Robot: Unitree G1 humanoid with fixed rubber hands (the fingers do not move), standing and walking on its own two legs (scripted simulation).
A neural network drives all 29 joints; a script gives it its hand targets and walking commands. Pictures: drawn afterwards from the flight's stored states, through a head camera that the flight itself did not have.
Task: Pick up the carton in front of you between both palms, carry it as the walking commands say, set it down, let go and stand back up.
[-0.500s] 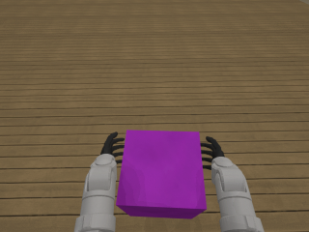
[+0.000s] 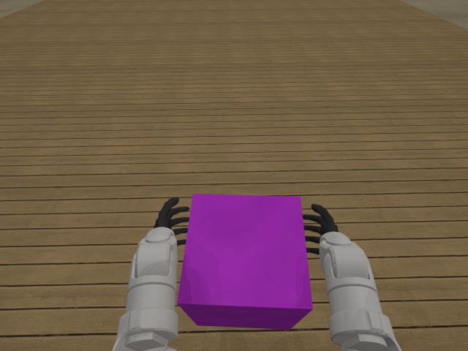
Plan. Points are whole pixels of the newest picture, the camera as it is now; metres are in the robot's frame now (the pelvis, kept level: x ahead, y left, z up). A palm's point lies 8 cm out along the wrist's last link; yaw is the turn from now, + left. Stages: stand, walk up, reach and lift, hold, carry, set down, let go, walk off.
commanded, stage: set down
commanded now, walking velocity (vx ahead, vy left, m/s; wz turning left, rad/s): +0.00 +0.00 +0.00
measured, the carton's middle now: (244, 266) +0.30 +0.00 -0.06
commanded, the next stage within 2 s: none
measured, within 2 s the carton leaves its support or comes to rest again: neither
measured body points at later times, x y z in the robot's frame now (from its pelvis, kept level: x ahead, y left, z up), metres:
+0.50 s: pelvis +0.00 +0.00 -0.03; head +0.11 +0.00 +0.41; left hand +0.36 +0.15 -0.07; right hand +0.35 -0.15 -0.09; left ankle +0.05 +0.12 -0.74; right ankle +0.03 -0.11 -0.74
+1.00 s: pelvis -0.04 -0.01 -0.17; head +0.17 -0.02 +0.23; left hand +0.38 +0.14 -0.23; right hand +0.40 -0.15 -0.26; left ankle +0.05 +0.12 -0.74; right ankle +0.03 -0.12 -0.74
